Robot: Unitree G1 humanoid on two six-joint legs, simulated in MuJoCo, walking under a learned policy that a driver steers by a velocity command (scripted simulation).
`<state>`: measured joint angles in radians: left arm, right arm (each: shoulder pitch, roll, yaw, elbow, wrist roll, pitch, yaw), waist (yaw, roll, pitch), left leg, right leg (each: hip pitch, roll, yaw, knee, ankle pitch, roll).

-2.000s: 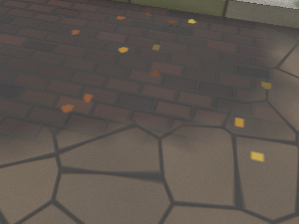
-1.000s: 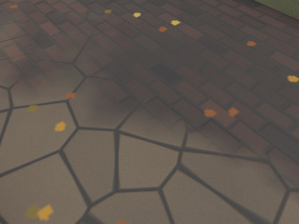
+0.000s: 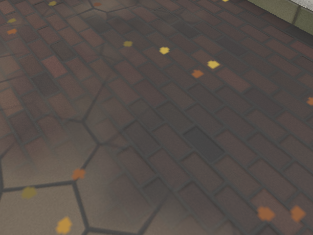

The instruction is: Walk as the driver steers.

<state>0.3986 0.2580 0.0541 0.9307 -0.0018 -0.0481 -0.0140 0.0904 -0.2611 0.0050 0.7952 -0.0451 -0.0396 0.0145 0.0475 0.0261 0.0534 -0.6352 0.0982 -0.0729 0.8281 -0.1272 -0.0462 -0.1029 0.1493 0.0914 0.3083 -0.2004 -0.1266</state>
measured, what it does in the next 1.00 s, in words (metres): walks ahead, turning right: left foot, then right foot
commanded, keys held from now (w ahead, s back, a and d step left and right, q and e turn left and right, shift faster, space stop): w+e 0.68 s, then w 0.12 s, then w+q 0.20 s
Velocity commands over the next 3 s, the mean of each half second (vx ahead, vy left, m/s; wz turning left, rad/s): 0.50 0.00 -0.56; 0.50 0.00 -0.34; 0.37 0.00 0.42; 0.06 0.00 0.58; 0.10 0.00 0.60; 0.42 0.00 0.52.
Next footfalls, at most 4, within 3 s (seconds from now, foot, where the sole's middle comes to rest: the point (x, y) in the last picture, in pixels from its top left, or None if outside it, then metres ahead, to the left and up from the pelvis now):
0.20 left None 0.29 0.14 -0.78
0.72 right None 0.47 -0.16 -0.78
1.28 left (207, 164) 0.80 -0.15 -0.78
1.86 right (246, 158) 0.84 -0.34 -0.78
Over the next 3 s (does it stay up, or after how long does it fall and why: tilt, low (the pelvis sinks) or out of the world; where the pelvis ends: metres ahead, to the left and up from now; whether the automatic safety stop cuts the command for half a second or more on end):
stays up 1.00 -0.13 -0.01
